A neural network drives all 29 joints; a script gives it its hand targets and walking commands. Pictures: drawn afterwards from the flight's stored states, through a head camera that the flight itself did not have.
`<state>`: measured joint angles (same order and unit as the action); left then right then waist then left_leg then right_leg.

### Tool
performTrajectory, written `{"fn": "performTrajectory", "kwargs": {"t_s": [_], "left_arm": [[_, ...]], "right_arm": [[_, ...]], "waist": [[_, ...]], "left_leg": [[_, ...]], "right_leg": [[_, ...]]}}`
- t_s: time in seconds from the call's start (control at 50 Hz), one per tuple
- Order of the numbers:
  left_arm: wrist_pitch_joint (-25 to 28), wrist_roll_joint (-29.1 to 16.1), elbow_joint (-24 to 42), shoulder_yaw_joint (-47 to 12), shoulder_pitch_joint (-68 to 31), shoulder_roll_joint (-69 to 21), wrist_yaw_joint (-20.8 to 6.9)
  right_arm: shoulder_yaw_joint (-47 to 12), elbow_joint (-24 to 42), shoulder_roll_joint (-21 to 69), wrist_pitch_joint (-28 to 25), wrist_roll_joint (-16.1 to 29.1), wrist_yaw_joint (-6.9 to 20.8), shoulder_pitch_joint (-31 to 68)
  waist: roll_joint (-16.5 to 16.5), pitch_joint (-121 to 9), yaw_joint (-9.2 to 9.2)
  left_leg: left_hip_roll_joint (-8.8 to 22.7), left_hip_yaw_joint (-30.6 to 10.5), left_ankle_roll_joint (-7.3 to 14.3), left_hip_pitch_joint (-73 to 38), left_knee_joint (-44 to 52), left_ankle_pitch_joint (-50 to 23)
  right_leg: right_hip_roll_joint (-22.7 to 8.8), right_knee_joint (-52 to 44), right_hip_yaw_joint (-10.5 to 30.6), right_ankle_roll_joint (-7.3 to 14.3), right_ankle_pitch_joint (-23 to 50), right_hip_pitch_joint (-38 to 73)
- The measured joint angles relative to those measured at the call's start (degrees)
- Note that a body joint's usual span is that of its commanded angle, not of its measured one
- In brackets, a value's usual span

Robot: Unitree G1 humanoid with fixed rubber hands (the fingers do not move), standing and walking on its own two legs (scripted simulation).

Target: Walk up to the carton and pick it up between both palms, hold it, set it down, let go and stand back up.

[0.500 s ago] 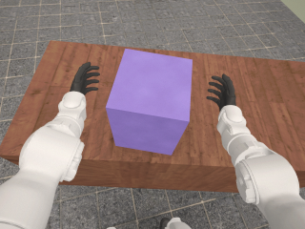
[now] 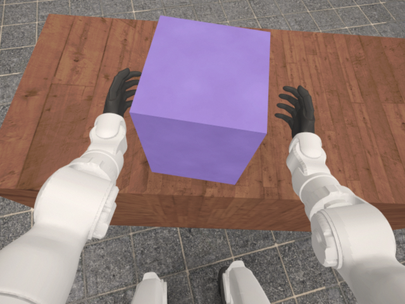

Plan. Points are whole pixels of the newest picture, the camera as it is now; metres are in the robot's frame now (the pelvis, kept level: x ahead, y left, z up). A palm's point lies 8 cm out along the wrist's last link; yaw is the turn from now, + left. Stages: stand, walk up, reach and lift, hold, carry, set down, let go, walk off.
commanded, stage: reach and lift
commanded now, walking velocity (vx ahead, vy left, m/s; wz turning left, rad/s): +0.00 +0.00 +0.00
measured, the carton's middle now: (202, 111) +0.50 -0.02 +0.00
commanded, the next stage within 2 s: none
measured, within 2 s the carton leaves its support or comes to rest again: neither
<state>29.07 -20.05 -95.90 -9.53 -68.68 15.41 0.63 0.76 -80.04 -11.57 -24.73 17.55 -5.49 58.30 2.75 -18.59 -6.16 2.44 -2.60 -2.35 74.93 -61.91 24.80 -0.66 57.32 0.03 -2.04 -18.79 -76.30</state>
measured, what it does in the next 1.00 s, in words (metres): stands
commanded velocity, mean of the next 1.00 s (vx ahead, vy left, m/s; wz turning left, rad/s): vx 0.00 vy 0.00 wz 0.00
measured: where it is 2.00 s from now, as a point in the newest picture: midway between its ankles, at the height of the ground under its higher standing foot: outside the picture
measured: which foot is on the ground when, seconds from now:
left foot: down 0.00-1.00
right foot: down 0.00-1.00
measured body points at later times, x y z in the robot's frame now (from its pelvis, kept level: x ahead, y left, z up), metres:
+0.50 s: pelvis +0.00 +0.00 +0.02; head +0.18 +0.02 +0.43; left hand +0.50 +0.12 +0.02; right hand +0.45 -0.18 +0.01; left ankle +0.01 +0.14 -0.64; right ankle +0.05 -0.14 -0.64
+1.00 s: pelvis +0.04 +0.00 +0.05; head +0.21 +0.01 +0.46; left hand +0.50 +0.12 +0.02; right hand +0.45 -0.18 +0.01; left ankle +0.01 +0.14 -0.64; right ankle +0.05 -0.14 -0.64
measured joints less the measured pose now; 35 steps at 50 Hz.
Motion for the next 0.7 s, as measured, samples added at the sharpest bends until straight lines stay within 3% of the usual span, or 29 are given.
{"fn": "performTrajectory", "kwargs": {"t_s": [0.22,0.3,0.34,0.38,0.44,0.5,0.6,0.7], "left_arm": [[-1.41,2.11,-0.76,0.95,-1.78,-1.42,0.54],[-0.96,7.31,-2.13,6.02,-3.67,-4.03,0.19],[-0.67,11.96,-1.64,11.64,-3.62,-4.16,1.24],[-0.19,17.87,0.09,16.79,-2.73,-4.23,2.02],[1.77,26.48,1.75,24.75,-1.34,-4.73,2.32],[3.26,32.44,2.82,31.57,0.29,-5.46,2.06],[4.93,35.91,5.21,35.90,4.05,-6.71,1.60],[7.17,37.06,5.62,37.60,7.11,-7.24,1.28]], "right_arm": [[3.81,-2.95,1.71,0.98,-3.94,-0.62,2.76],[11.04,-3.95,5.14,0.99,-12.19,0.06,4.16],[17.94,-3.44,6.67,-0.65,-16.39,-2.37,3.62],[23.84,-2.22,7.42,-2.63,-22.02,-3.07,2.43],[32.54,0.86,8.83,-5.41,-31.02,-2.24,0.24],[38.49,3.32,9.96,-7.39,-37.20,-0.52,-1.69],[42.54,6.49,11.75,-8.81,-42.78,0.66,-4.59],[42.73,8.16,13.00,-9.81,-44.77,0.82,-7.12]], "waist": [[0.48,0.69,0.34],[-0.27,2.48,-0.40],[-0.62,3.26,-0.43],[-0.60,4.24,-0.19],[0.30,6.52,0.49],[1.04,9.18,1.03],[1.80,10.39,1.21],[2.44,9.81,1.27]], "left_leg": [[-0.17,-0.37,0.27,-0.38,-2.32,1.13],[-0.53,-0.77,0.21,-1.15,-1.86,0.71],[-0.51,-1.02,0.09,-1.69,-1.13,0.30],[-0.31,-1.41,-0.02,-2.53,-0.13,-0.17],[0.18,-2.20,-0.10,-4.80,2.00,-1.04],[0.33,-2.20,0.09,-8.16,4.81,-1.98],[-0.05,-1.22,0.50,-12.23,9.90,-3.59],[-0.08,-0.53,0.72,-14.60,12.70,-3.84]], "right_leg": [[-0.13,1.86,-0.26,-0.16,-1.00,0.74],[-0.48,1.59,-0.66,-0.04,-0.93,1.66],[-0.47,0.75,-0.93,0.03,-0.55,2.35],[-0.28,-0.75,-1.37,0.14,0.08,3.56],[0.20,-4.22,-2.26,0.41,1.47,6.70],[0.32,-7.61,-2.42,0.42,2.71,10.39],[-0.16,-12.01,-1.70,0.09,4.03,14.01],[-0.29,-14.25,-1.20,-0.07,4.13,15.96]]}}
